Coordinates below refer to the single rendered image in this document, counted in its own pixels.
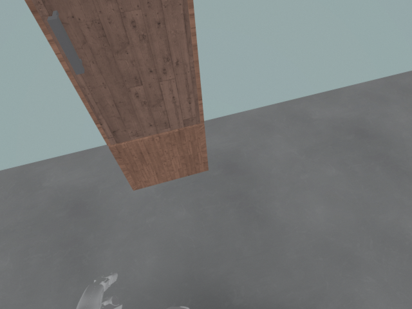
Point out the cupboard door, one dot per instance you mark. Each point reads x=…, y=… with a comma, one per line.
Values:
x=139, y=77

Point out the handle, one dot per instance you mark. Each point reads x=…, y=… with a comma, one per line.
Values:
x=64, y=41

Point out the left robot hand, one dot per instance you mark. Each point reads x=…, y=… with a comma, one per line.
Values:
x=92, y=297

